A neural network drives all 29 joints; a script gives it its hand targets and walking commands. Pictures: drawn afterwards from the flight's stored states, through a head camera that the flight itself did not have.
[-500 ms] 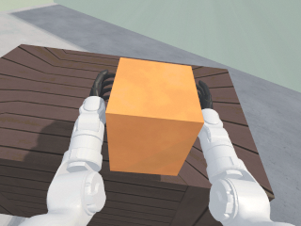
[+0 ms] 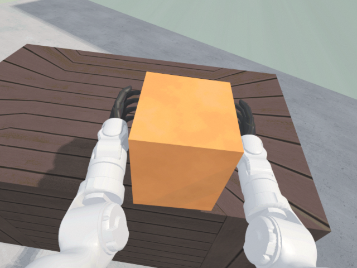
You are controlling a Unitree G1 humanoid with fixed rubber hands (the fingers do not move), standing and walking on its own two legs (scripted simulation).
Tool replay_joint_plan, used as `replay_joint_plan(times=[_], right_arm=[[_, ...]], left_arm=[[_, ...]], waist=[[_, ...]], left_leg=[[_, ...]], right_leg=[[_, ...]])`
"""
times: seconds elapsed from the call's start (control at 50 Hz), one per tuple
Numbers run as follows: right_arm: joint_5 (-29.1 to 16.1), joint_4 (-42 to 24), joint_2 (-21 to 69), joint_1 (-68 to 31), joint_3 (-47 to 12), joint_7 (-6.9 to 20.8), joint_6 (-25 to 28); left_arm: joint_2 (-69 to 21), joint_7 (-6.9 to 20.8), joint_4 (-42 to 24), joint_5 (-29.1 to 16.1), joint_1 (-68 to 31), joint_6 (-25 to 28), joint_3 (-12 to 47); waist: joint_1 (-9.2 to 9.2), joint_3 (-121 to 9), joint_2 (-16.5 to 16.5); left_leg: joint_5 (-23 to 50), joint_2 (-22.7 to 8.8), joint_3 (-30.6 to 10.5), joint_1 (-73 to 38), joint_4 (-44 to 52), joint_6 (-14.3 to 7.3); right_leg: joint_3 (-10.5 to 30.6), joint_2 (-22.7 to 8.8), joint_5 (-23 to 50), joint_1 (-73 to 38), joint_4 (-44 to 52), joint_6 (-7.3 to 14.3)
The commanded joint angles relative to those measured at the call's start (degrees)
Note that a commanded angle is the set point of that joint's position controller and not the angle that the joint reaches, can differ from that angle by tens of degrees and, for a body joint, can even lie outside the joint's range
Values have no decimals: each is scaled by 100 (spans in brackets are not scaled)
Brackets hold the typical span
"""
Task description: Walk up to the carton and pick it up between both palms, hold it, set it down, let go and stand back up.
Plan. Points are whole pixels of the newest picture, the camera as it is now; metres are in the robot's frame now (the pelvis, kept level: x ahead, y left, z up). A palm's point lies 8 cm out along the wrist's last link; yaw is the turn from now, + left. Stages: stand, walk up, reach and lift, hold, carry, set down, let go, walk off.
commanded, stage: set down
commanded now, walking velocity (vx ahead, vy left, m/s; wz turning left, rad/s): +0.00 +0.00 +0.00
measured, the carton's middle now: (180, 144) +0.40 +0.00 +0.07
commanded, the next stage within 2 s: none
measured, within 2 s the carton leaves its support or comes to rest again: rests again in 0.54 s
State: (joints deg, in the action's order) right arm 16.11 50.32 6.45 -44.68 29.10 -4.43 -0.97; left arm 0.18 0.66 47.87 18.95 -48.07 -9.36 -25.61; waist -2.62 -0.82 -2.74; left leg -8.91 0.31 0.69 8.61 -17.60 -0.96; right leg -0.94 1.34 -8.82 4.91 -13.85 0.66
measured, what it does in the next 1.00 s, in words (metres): stands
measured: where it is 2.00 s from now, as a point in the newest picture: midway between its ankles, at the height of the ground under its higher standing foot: outside the picture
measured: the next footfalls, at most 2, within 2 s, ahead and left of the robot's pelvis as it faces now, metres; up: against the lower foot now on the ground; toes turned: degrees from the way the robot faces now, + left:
none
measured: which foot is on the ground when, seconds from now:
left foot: down 0.00-1.00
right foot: down 0.00-1.00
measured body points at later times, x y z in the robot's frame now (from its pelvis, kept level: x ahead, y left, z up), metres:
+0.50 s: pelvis +0.00 +0.00 +0.00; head +0.01 +0.02 +0.45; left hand +0.43 +0.14 +0.11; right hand +0.40 -0.15 +0.09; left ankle +0.00 +0.10 -0.75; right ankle -0.02 -0.11 -0.75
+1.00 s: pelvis +0.00 +0.00 +0.00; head +0.02 +0.02 +0.45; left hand +0.43 +0.15 +0.09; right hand +0.40 -0.14 +0.09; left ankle +0.00 +0.10 -0.75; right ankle -0.02 -0.11 -0.75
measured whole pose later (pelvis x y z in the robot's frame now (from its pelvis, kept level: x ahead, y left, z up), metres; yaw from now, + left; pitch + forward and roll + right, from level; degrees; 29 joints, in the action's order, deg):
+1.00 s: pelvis +0.00 +0.00 +0.00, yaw +0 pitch +2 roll -1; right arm 21.3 48.8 8.7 -41.2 32.8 -2.3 5.4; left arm -1.3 1.8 48.8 21.2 -44.6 -2.8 -27.5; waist -2.0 -0.7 -2.2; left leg -8.9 0.1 1.9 11.0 -17.8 -1.3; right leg -2.9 0.7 -8.8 7.2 -13.9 0.6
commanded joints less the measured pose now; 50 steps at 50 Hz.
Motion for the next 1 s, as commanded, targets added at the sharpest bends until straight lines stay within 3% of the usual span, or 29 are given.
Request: replay_joint_plan(times=[0.0,0.62,0.98], right_arm=[[26,-787,2436,-3665,-1485,693,632],[404,-739,2564,-3025,-1419,758,1096],[687,-446,2533,-2493,-1010,770,1095]], left_arm=[[-3018,592,-82,-112,-2952,93,1367],[-3103,579,28,68,-2485,596,1327],[-3038,621,121,272,-2272,728,1075]], waist=[[-3,-2694,435],[46,-2733,380],[-50,-2249,475]], left_leg=[[1679,-24,415,-1141,-99,428],[1754,-60,458,-807,-98,362],[1645,-112,428,-947,-72,384]], right_leg=[[-550,40,2142,-584,-186,-350],[-547,0,2348,-664,-255,-323],[-612,9,1615,-151,-104,-279]])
